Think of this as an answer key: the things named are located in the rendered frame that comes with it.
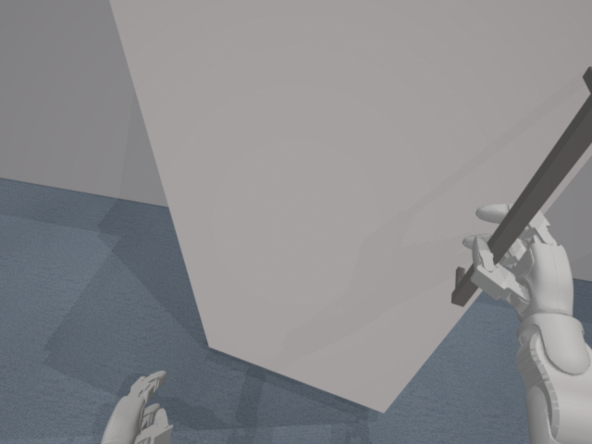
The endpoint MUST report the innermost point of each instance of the fridge door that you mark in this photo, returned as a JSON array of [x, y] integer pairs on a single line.
[[323, 160]]

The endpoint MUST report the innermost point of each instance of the handle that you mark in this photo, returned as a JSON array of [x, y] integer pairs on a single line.
[[561, 159]]

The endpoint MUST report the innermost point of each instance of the right robot forearm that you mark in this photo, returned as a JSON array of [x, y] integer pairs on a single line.
[[555, 364]]

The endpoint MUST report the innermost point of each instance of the robot right hand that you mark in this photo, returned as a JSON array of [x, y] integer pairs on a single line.
[[543, 268]]

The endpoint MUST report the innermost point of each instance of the robot left hand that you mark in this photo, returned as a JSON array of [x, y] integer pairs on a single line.
[[130, 420]]

